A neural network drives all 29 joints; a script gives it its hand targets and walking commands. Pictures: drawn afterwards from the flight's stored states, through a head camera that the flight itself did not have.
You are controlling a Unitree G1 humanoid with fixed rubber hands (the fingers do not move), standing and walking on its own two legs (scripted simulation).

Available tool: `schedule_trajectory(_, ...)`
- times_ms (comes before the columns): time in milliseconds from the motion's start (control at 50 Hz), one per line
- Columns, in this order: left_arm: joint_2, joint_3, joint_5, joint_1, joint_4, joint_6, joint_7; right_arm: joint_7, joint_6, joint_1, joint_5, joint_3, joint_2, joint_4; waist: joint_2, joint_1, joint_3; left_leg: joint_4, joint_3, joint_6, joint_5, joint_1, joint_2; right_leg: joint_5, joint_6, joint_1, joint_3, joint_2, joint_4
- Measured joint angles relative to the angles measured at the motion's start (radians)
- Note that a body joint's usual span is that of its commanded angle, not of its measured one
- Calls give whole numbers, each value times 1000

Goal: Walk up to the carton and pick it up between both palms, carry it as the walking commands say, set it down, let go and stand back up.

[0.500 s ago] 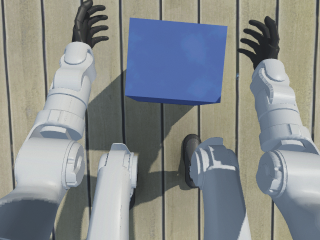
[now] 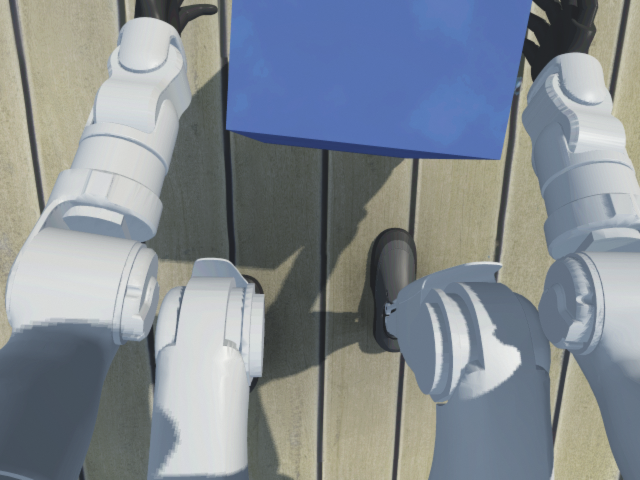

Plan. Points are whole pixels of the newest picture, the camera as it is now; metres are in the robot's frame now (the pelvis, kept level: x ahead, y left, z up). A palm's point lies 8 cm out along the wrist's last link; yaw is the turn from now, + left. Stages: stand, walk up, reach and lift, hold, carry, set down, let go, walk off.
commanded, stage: reach and lift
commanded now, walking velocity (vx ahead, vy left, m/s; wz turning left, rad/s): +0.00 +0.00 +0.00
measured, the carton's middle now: (355, 69) +0.51 -0.05 -0.23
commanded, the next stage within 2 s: none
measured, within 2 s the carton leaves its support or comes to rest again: leaves its support in 1.14 s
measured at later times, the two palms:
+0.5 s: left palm (178, 12) +0.55 +0.12 -0.17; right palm (538, 50) +0.51 -0.22 -0.17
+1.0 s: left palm (194, 11) +0.55 +0.10 -0.17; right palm (525, 44) +0.52 -0.21 -0.17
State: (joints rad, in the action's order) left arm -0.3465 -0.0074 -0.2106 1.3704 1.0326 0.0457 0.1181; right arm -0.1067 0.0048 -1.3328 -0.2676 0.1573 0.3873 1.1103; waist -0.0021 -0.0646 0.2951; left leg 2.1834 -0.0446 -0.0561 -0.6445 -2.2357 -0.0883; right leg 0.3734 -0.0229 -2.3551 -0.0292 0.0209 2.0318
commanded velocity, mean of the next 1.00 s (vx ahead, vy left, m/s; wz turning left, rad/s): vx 0.00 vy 0.00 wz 0.00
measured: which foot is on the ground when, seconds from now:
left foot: down 0.00-1.00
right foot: down 0.00-1.00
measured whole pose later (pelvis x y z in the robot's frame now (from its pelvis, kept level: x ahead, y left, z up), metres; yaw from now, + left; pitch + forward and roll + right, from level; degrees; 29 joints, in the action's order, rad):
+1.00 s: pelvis +0.00 +0.00 +0.00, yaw +2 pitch +40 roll +0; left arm -0.25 -0.04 -0.15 1.44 1.15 0.04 0.17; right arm -0.16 0.01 -1.38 -0.23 0.16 0.29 1.16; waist 0.02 -0.08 0.27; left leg 2.17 -0.04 -0.06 -0.63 -2.23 -0.11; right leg 0.40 -0.04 -2.34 -0.05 0.01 2.04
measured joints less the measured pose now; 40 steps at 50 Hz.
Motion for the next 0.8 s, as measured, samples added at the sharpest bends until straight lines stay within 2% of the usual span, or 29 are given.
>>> schedule_trajectory(360,22,10,-2,14,43,-3,7,7,14,11,34,13,-32,20,26,-11,-35,-24,20,22,8,-4,4,10,-18,6,-18,1,-16)
schedule_trajectory(800,78,32,21,27,61,-31,47,-42,36,-31,20,-34,-83,37,18,-17,-29,-33,12,10,7,5,1,20,-19,15,-20,-13,-15)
